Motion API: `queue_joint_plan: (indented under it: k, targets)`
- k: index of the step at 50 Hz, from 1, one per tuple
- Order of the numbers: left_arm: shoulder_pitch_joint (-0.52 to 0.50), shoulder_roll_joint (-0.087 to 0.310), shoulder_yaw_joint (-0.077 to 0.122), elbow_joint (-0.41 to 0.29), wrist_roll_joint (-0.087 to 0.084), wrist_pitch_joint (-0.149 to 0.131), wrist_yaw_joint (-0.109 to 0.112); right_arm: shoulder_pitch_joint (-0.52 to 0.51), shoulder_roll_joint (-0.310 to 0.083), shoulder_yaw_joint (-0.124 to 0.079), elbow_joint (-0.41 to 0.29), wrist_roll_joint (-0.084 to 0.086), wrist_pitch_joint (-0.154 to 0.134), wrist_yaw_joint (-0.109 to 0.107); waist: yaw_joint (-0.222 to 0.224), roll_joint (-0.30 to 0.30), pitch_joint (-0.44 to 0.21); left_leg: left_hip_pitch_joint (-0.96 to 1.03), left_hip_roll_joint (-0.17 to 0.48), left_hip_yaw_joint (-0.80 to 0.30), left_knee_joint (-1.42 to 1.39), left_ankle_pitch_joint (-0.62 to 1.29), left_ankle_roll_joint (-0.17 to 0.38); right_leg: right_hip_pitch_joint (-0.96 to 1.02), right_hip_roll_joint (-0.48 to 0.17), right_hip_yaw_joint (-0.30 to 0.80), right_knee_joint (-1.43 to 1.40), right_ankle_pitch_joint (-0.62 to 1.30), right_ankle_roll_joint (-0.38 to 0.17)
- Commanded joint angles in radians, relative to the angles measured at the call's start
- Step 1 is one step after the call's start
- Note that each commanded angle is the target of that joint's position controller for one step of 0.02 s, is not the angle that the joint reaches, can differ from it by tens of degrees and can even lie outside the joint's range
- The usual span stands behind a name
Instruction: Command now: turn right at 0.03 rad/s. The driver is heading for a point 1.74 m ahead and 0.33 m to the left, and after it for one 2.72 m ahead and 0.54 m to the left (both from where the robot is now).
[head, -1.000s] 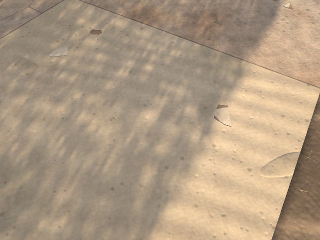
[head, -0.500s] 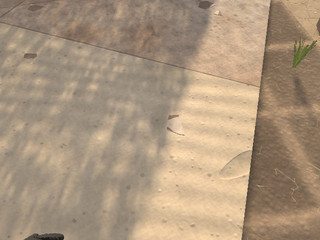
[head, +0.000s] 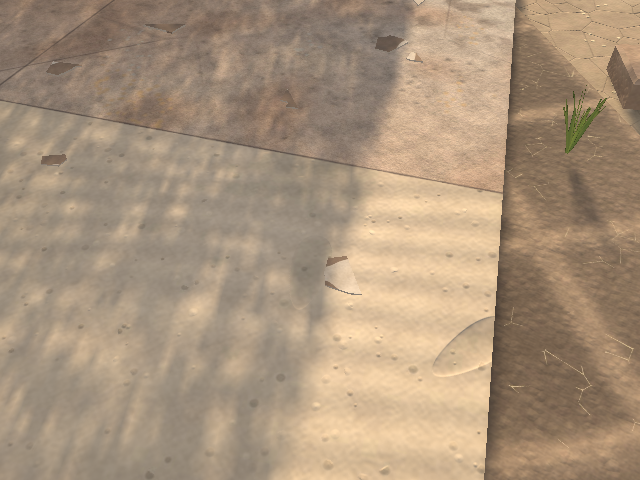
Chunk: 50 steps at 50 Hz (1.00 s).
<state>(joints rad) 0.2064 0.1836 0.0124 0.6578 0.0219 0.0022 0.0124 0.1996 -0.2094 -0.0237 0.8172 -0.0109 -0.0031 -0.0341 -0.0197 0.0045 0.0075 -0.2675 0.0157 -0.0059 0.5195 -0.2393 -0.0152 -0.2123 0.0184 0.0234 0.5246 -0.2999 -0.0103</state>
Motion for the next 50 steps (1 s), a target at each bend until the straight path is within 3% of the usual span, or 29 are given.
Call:
queue_joint_plan:
  k: [1, 14, 30, 31, 32, 33, 35, 36, 37, 39, 40, 41, 42, 43, 44, 45, 46, 47, 48, 49, 50]
  targets:
    - [-0.018, 0.099, 0.026, -0.065, -0.002, -0.018, 0.006, -0.025, -0.088, -0.022, -0.034, 0.002, -0.015, -0.004, 0.005, -0.030, -0.001, 0.047, 0.027, -0.043, -0.068, 0.057, 0.023, -0.074, -0.069, 0.089, -0.143, 0.033, -0.041]
    - [0.046, 0.092, 0.027, 0.005, -0.009, -0.024, 0.010, -0.008, -0.099, -0.024, 0.087, 0.010, -0.008, -0.016, 0.005, -0.005, -0.010, 0.082, 0.030, -0.048, -0.073, 0.125, 0.023, -0.040, -0.047, 0.055, -0.138, 0.141, -0.037]
    - [0.099, 0.106, 0.029, 0.148, -0.015, -0.029, 0.018, -0.010, -0.104, -0.023, 0.213, 0.013, 0.007, -0.028, 0.003, -0.005, 0.012, 0.114, 0.022, -0.046, -0.108, 0.155, 0.030, -0.020, -0.038, 0.033, -0.170, 0.177, -0.024]
    - [0.122, 0.101, 0.028, 0.170, -0.016, -0.028, 0.019, 0.012, -0.092, -0.020, 0.229, 0.014, 0.009, -0.028, 0.003, -0.011, -0.012, 0.122, 0.006, -0.027, -0.104, 0.061, 0.032, -0.008, -0.031, 0.027, -0.183, 0.065, -0.026]
    - [0.132, 0.123, 0.037, 0.180, -0.022, -0.024, 0.021, 0.019, -0.097, -0.023, 0.238, 0.022, 0.009, -0.028, 0.008, -0.029, 0.008, 0.087, -0.024, 0.006, -0.067, -0.089, 0.039, -0.017, -0.029, 0.041, -0.197, -0.123, -0.043]
    - [0.138, 0.153, 0.046, 0.184, -0.029, -0.021, 0.024, 0.011, -0.103, -0.026, 0.235, 0.026, 0.004, -0.026, 0.016, -0.065, 0.046, 0.017, -0.048, 0.032, -0.015, -0.232, 0.046, -0.037, -0.057, 0.092, -0.225, -0.315, -0.074]
    - [0.186, 0.204, 0.061, 0.193, -0.041, -0.030, 0.028, -0.057, -0.090, -0.023, 0.198, 0.028, -0.026, -0.013, 0.048, -0.157, 0.116, -0.155, -0.052, 0.059, 0.136, -0.258, 0.057, -0.019, -0.211, 0.308, -0.350, -0.545, -0.166]
    - [0.185, 0.233, 0.070, 0.198, -0.043, -0.038, 0.028, -0.074, -0.079, -0.018, 0.183, 0.028, -0.044, 0.000, 0.048, -0.193, 0.147, -0.184, -0.018, 0.035, 0.200, -0.201, 0.074, -0.033, -0.294, 0.417, -0.400, -0.545, -0.215]
    - [0.162, 0.227, 0.069, 0.194, -0.043, -0.046, 0.028, -0.072, -0.087, -0.020, 0.180, 0.033, -0.059, 0.012, 0.035, -0.181, 0.161, -0.206, 0.014, 0.012, 0.230, -0.195, 0.091, -0.032, -0.326, 0.444, -0.410, -0.493, -0.233]
    - [0.094, 0.208, 0.064, 0.177, -0.051, -0.052, 0.020, -0.022, -0.085, -0.019, 0.190, 0.047, -0.080, 0.032, -0.012, -0.150, 0.150, -0.133, 0.029, 0.015, 0.109, -0.221, 0.125, -0.039, -0.297, 0.363, -0.373, -0.379, -0.200]
    - [0.041, 0.207, 0.062, 0.166, -0.060, -0.050, 0.015, 0.059, -0.082, -0.023, 0.225, 0.045, -0.086, 0.037, -0.060, -0.123, 0.127, 0.040, 0.001, 0.049, -0.026, -0.129, 0.132, -0.117, -0.236, 0.269, -0.329, -0.315, -0.163]
    - [0.024, 0.195, 0.059, 0.160, -0.059, -0.050, 0.010, 0.141, -0.098, -0.033, 0.270, 0.032, -0.086, 0.037, -0.082, -0.080, 0.089, 0.192, -0.035, 0.059, -0.063, -0.037, 0.111, -0.182, -0.162, 0.183, -0.237, -0.232, -0.129]
    - [0.003, 0.153, 0.045, 0.147, -0.048, -0.057, 0.004, 0.248, -0.128, -0.045, 0.301, 0.024, -0.085, 0.036, -0.114, 0.016, 0.042, 0.317, 0.052, -0.081, -0.124, -0.076, 0.122, -0.263, -0.087, 0.085, -0.034, -0.129, -0.084]
    - [-0.013, 0.096, 0.031, 0.117, -0.041, -0.068, 0.004, 0.372, -0.232, -0.069, 0.311, 0.031, -0.085, 0.033, -0.141, 0.249, 0.000, 0.433, 0.263, -0.468, -0.313, -0.312, 0.222, -0.440, 0.029, -0.048, 0.301, -0.127, -0.014]
    - [0.002, 0.115, 0.036, 0.111, -0.062, -0.082, 0.008, 0.355, -0.240, -0.060, 0.299, 0.016, -0.097, 0.039, -0.112, 0.255, 0.023, 0.394, 0.376, -0.724, -0.397, -0.428, 0.314, -0.543, 0.037, 0.043, 0.533, -0.244, -0.016]
    - [0.026, 0.139, 0.040, 0.123, -0.076, -0.094, 0.001, 0.259, -0.183, -0.041, 0.262, 0.017, -0.108, 0.037, -0.064, 0.143, 0.100, 0.352, 0.368, -0.658, -0.393, -0.423, 0.304, -0.617, -0.027, 0.095, 0.643, -0.170, -0.034]
    - [0.038, 0.142, 0.040, 0.140, -0.072, -0.104, -0.007, 0.207, -0.151, -0.030, 0.239, 0.018, -0.114, 0.039, -0.038, 0.106, 0.113, 0.333, 0.319, -0.541, -0.391, -0.339, 0.266, -0.636, -0.061, 0.090, 0.661, -0.073, -0.050]
    - [0.032, 0.152, 0.047, 0.145, -0.059, -0.113, -0.011, 0.180, -0.148, -0.025, 0.227, 0.018, -0.114, 0.043, -0.020, 0.069, 0.108, 0.335, 0.284, -0.444, -0.392, -0.221, 0.231, -0.638, -0.091, 0.070, 0.634, 0.006, -0.056]
    - [0.006, 0.168, 0.055, 0.141, -0.047, -0.115, -0.015, 0.181, -0.126, -0.016, 0.224, 0.018, -0.111, 0.045, -0.020, 0.060, 0.102, 0.334, 0.253, -0.359, -0.394, -0.095, 0.207, -0.624, -0.114, 0.053, 0.597, 0.063, -0.053]
    - [-0.007, 0.163, 0.058, 0.141, -0.042, -0.112, -0.022, 0.209, -0.100, -0.007, 0.229, 0.016, -0.104, 0.045, -0.022, 0.065, 0.083, 0.330, 0.219, -0.287, -0.395, 0.011, 0.193, -0.591, -0.121, 0.029, 0.577, 0.100, -0.045]
    - [-0.013, 0.147, 0.055, 0.142, -0.041, -0.108, -0.029, 0.237, -0.102, -0.005, 0.233, 0.015, -0.099, 0.042, -0.025, 0.077, 0.074, 0.333, 0.202, -0.236, -0.393, 0.110, 0.193, -0.586, -0.121, 0.005, 0.558, 0.129, -0.033]
